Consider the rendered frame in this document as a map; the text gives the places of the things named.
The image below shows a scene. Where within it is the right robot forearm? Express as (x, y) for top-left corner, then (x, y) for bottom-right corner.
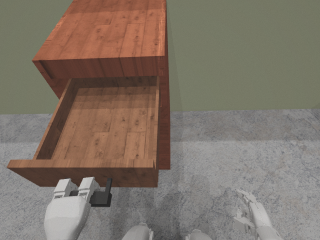
(254, 226), (283, 240)

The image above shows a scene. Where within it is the robot right hand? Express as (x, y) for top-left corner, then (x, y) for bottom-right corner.
(234, 189), (273, 237)

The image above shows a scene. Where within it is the drawer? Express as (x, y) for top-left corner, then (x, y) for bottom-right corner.
(6, 75), (161, 188)

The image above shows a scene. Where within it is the handle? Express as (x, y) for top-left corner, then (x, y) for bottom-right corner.
(58, 177), (113, 207)

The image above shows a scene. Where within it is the cabinet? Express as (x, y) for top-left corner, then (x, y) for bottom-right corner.
(32, 0), (171, 170)

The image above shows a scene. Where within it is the robot left hand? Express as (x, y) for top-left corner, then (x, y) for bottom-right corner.
(44, 177), (101, 240)

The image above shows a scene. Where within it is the robot left thigh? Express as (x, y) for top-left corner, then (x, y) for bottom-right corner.
(122, 225), (154, 240)

